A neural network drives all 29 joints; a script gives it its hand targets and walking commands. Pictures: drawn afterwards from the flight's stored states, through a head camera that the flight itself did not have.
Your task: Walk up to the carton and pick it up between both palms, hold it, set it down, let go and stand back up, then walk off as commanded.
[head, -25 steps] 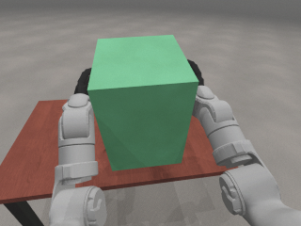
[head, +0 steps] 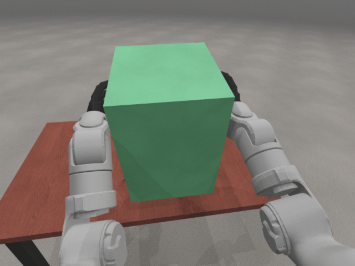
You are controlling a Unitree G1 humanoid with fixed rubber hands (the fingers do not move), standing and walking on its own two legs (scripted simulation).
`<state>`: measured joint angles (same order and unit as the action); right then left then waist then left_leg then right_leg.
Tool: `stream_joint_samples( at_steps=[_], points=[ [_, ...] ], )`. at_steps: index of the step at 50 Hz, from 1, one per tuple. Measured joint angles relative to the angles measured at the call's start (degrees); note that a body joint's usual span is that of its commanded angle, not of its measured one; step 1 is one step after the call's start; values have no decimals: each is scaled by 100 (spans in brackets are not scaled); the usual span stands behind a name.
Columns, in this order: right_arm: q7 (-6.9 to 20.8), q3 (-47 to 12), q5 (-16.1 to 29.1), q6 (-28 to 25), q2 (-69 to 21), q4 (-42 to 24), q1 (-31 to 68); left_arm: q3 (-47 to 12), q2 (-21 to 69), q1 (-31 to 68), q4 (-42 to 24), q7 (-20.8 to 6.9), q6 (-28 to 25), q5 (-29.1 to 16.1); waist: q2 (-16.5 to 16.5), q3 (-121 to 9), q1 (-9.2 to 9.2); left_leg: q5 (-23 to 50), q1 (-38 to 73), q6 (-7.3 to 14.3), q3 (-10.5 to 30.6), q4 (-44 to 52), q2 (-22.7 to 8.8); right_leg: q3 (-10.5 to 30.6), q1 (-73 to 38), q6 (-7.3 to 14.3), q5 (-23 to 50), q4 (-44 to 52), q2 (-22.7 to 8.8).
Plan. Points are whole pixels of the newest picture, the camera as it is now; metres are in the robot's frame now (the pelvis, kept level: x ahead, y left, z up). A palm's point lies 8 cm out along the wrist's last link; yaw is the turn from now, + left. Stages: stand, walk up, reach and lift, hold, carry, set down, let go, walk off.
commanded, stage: hold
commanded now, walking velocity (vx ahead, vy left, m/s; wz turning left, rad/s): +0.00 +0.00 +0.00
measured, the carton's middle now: (167, 123) +0.36 +0.01 +0.22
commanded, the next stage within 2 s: none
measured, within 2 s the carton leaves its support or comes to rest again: neither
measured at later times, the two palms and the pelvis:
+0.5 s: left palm (97, 118) +0.36 +0.16 +0.24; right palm (228, 108) +0.37 -0.12 +0.25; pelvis +0.00 +0.00 +0.00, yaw +0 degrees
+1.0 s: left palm (97, 115) +0.36 +0.16 +0.25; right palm (229, 105) +0.37 -0.12 +0.26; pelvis +0.00 +0.00 +0.00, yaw +0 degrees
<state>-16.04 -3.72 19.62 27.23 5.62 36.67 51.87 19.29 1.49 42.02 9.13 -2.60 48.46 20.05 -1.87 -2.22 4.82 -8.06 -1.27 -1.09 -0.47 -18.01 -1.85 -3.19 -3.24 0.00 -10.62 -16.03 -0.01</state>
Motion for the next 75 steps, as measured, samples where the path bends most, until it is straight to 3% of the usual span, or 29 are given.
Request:
stream_joint_samples(
  at_steps=[20,30,37,49,68,75],
  points=[
    [53,182,-87,-20,-56,209,107,29,-23,128,221,9,-36,13,-49,-8,-4,33,-90,8,-2,12,4,5,93,0,30,6,-2],
    [-36,3,33,-13,-32,-194,-149,-55,17,-133,-197,22,19,-28,-48,13,35,-6,-22,0,27,-42,-2,-21,-23,-5,29,34,7],
    [109,309,-176,25,-114,222,89,40,11,111,210,-10,6,82,-44,20,-16,69,-68,9,-5,27,17,9,105,9,28,-51,-15],
    [68,289,-193,-60,-106,301,166,105,-38,238,385,-8,-125,14,-65,-82,-7,65,-132,18,-15,32,15,20,154,-5,50,-6,-13],
    [-16,-31,55,-58,5,-154,-151,-131,-23,-97,-128,73,6,-55,-36,-9,29,-27,-76,0,14,-61,0,-3,28,-9,21,35,5],
    [-1,116,-34,26,-61,-72,-94,-47,-3,-34,-8,39,18,-30,-7,-12,41,-5,-24,3,8,-29,6,3,-1,-7,19,19,-2]
  ],
)
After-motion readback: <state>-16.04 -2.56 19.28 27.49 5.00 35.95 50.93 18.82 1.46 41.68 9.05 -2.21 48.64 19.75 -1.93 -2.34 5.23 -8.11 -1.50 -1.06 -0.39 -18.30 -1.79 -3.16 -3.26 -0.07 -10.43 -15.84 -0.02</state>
